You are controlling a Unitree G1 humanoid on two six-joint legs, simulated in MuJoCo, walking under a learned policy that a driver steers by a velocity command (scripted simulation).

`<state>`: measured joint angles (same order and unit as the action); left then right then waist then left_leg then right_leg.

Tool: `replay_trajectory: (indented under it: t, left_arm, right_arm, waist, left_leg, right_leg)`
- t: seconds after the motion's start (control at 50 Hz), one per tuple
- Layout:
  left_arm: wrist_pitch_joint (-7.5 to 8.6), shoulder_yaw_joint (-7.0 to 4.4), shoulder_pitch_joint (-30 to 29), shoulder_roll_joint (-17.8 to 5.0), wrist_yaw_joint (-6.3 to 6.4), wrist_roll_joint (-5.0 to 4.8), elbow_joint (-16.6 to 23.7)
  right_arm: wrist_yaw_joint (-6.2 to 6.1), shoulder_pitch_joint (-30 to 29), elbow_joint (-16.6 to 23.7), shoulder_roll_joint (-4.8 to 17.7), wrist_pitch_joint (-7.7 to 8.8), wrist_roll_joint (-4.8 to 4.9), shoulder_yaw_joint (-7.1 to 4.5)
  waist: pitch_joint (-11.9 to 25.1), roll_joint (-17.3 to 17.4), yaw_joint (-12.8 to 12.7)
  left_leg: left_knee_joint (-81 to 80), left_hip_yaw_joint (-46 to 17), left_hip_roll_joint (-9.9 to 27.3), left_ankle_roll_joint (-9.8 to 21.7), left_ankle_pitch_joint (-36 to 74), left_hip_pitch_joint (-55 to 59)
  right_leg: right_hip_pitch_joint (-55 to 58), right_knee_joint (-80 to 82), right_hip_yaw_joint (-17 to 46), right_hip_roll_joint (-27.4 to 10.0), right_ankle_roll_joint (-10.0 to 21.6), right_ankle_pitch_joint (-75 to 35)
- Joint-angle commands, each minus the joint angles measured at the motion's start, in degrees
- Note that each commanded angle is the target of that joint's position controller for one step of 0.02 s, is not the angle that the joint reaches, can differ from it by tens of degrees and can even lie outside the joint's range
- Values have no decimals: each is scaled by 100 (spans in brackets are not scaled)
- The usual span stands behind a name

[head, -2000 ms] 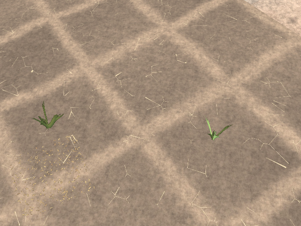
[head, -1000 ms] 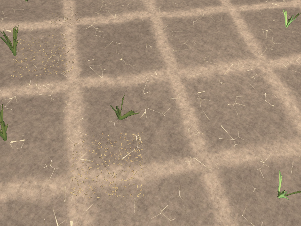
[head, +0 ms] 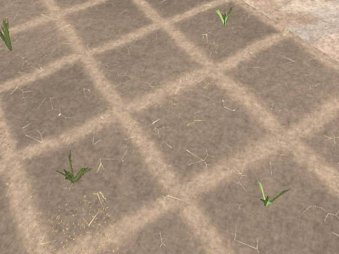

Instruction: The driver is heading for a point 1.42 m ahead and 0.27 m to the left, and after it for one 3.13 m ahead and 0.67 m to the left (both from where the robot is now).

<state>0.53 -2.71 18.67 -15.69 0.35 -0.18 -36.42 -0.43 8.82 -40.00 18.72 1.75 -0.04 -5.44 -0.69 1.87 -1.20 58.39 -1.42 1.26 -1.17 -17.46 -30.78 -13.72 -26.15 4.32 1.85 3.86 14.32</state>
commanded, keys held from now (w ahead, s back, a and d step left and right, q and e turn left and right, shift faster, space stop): w+e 0.02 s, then w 0.16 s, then w+q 0.82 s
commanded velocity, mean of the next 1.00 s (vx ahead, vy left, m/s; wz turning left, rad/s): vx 0.45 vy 0.00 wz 0.21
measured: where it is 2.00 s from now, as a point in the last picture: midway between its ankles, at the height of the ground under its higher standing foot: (131, 160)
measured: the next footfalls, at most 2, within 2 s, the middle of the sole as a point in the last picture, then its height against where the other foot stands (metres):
left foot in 0.32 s outside the picture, level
right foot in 0.80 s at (211, 236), level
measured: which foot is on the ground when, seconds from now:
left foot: up 0.00-0.30, down 0.32-0.80, up 0.82-1.00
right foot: down 0.00-0.34, up 0.36-0.78, down 0.80-1.00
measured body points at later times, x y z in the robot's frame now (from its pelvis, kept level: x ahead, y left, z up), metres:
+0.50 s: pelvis +0.20 +0.05 +0.00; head +0.22 +0.07 +0.45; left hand +0.33 +0.33 -0.11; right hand +0.29 -0.22 -0.10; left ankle +0.19 +0.14 -0.75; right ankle +0.16 -0.09 -0.67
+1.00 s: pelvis +0.47 +0.03 +0.00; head +0.50 +0.03 +0.45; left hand +0.50 +0.33 -0.10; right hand +0.67 -0.21 -0.11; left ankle +0.43 +0.16 -0.66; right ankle +0.51 -0.07 -0.75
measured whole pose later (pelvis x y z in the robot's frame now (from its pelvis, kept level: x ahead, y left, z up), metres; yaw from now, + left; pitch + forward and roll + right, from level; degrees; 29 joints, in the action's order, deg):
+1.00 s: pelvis +0.47 +0.03 +0.00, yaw +18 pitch +1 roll -2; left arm 5.8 -3.5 14.0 -15.5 -0.5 0.4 -41.1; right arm -0.3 15.1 -40.2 19.0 0.9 1.7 -3.8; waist -2.3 3.1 -1.0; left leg 64.9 -3.3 3.2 -0.3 -18.7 -31.2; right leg -11.3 -20.8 -4.0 2.1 1.9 10.2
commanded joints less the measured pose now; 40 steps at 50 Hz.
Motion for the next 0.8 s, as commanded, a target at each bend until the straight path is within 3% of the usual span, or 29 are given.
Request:
replay_trajectory:
  t: [0.02, 0.12, 0.24, 0.28, 0.3, 0.32, 0.34, 0.36, 0.38, 0.4, 0.42, 0.44, 0.48, 0.52, 0.6, 0.66, 0.72, 0.76, 0.78, 0.8]
  left_arm:
    - [188, -287, -91, -1014, 116, 8, 381]
    - [231, -314, 203, -1094, 110, -73, 121]
    - [222, -309, 390, -1133, 9, -85, -98]
    - [191, -300, 369, -1115, -4, -89, -158]
    - [181, -281, 328, -1079, 4, -77, -165]
    - [184, -238, 287, -978, 23, -35, -158]
    - [199, -137, 180, -743, 53, 52, -28]
    - [305, -83, 377, -563, 87, 20, 214]
    - [409, -143, 134, -907, 82, -21, 235]
    - [490, -183, -178, -1039, 21, -127, 255]
    - [559, -144, -402, -944, -12, -101, 251]
    - [608, -148, -592, -894, -42, 5, 304]
    - [624, -149, -624, -775, -77, 106, 336]
    - [590, -113, -699, -642, -86, 121, 347]
    - [616, 4, -1589, -382, -98, 82, 539]
    - [662, -10, -2071, -433, -166, -4, 613]
    - [682, -108, -2068, -644, -176, -50, 611]
    - [705, -216, -1591, -837, -140, -51, 502]
    - [716, -314, -982, -994, -95, -20, 370]
    - [698, -396, -64, -1263, -34, 66, 293]
  right_arm:
    - [49, -509, 397, 402, 260, -11, -100]
    - [147, -893, 366, 191, 352, 50, 49]
    - [254, -1065, 454, 369, 467, 152, 101]
    - [267, -816, 397, 412, 488, 153, 100]
    - [253, -508, 297, 461, 487, 137, 69]
    - [220, 72, 138, 616, 487, 128, -10]
    - [204, 974, -4, 938, 496, 97, -91]
    - [260, 1483, -148, 1497, 460, 61, -240]
    - [319, 1472, -159, 995, 464, 190, -95]
    - [293, 1200, -100, 758, 437, 159, -16]
    - [265, 1056, -9, 665, 397, 80, 14]
    - [239, 957, 26, 585, 348, 65, 41]
    - [172, 859, 80, 505, 308, 44, 87]
    - [97, 893, 42, 566, 291, 96, 74]
    - [-36, 1133, -110, 769, 227, 142, 8]
    - [-81, 1461, -232, 790, 164, 186, -5]
    - [-119, 1481, -266, 786, 113, 220, -28]
    - [-113, 1355, -228, 776, 73, 193, -51]
    - [-86, 1272, -171, 652, 63, 159, -10]
    - [-56, 1228, 0, 352, 60, 39, 105]
  waist:
    - [33, -832, -19]
    - [-69, -997, -269]
    - [-290, -993, -406]
    - [-259, -1002, -245]
    - [-110, -939, -66]
    - [261, -803, 213]
    - [967, -124, 593]
    - [1268, 1542, 504]
    - [927, 1101, 565]
    - [353, 705, 512]
    - [176, 291, 493]
    - [-30, 60, 434]
    - [6, 279, 259]
    - [-4, 341, 209]
    - [-166, 309, 434]
    - [-138, 328, 585]
    - [-128, 432, 431]
    - [59, 526, 127]
    - [489, 440, -206]
    - [1426, 11, -593]
  left_leg:
    - [-695, -201, 34, -85, 840, -903]
    - [-2223, -113, -39, -267, 1290, -234]
    - [-2822, 16, 32, 77, 935, 127]
    - [-3076, 179, -29, 295, 856, 519]
    - [-3246, 281, -154, 415, 909, 1021]
    - [-3268, 169, -159, 592, 940, 1863]
    - [-3387, -940, 640, 993, 810, 3110]
    - [-4028, -3448, 1664, 1849, -113, 4542]
    - [-4433, -4145, 1784, 1888, -889, 4596]
    - [-4435, -3517, 1675, 1753, -760, 4206]
    - [-4462, -2995, 1419, 1674, -278, 3858]
    - [-4541, -2663, 1235, 1649, 273, 3535]
    - [-4691, -2211, 925, 1594, 1043, 3099]
    - [-4753, -1903, 808, 1623, 1629, 2782]
    - [-4670, -1420, 486, 1378, 2124, 2152]
    - [-4520, -1595, 540, 1252, 1927, 2009]
    - [-4183, -2016, 758, 1077, 1801, 2390]
    - [-3659, -2085, 737, 944, 2484, 2490]
    - [-2872, -1892, 425, 779, 2868, 2345]
    - [-1370, -1603, 90, 610, 2066, 1659]
  right_leg:
    - [772, 1584, 1831, -1181, 836, 878]
    - [611, 1511, 1460, -1135, 801, 384]
    - [771, 1349, 1651, -1474, 862, 303]
    - [891, 1145, 1505, -1509, 775, -310]
    - [862, 833, 1312, -1389, 672, -977]
    - [710, 106, 979, -1138, 508, -1854]
    - [65, -1541, 462, -731, 236, -1762]
    - [-1990, -3393, -119, 172, -288, 591]
    - [-2918, -4078, 283, 46, -339, 1556]
    - [-3280, -4294, 305, -242, -283, 1140]
    - [-3241, -4208, 202, -402, -264, 752]
    - [-3231, -3880, 135, -517, -307, 460]
    - [-2794, -3345, 64, -604, -439, 107]
    - [-2633, -2868, -99, -533, -615, -2]
    - [-2043, -1217, -204, -269, -796, -1191]
    - [-1457, -543, -168, -51, -774, -1841]
    - [-1154, -191, 77, -89, -595, -1628]
    - [-464, -14, -16, -83, -362, -1237]
    - [478, 152, -44, -194, -170, -1274]
    - [2032, -80, 739, -1050, 203, -831]
Velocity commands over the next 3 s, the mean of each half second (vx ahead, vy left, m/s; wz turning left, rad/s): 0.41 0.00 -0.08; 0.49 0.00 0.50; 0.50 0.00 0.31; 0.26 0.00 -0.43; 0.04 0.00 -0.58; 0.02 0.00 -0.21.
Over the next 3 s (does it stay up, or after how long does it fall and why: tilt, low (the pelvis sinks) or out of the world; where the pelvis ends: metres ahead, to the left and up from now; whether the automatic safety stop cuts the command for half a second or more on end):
stays up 0.94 0.27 -0.01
